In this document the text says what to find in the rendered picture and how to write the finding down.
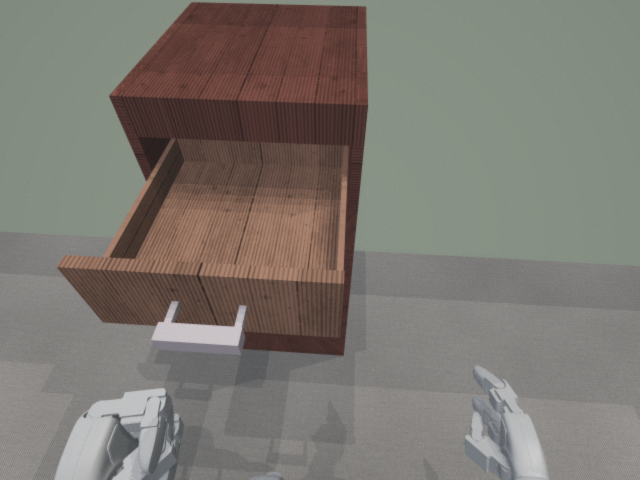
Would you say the right robot hand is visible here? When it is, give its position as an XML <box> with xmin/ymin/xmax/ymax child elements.
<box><xmin>465</xmin><ymin>365</ymin><xmax>550</xmax><ymax>480</ymax></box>

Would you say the left robot hand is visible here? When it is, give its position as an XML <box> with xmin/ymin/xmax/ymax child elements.
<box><xmin>54</xmin><ymin>388</ymin><xmax>185</xmax><ymax>480</ymax></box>

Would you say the drawer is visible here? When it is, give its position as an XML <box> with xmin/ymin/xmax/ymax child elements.
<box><xmin>57</xmin><ymin>138</ymin><xmax>349</xmax><ymax>338</ymax></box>

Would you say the cabinet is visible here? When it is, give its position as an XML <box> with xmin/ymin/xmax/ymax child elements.
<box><xmin>109</xmin><ymin>2</ymin><xmax>368</xmax><ymax>356</ymax></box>

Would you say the handle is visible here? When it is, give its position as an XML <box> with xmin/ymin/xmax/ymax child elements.
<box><xmin>151</xmin><ymin>301</ymin><xmax>248</xmax><ymax>355</ymax></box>

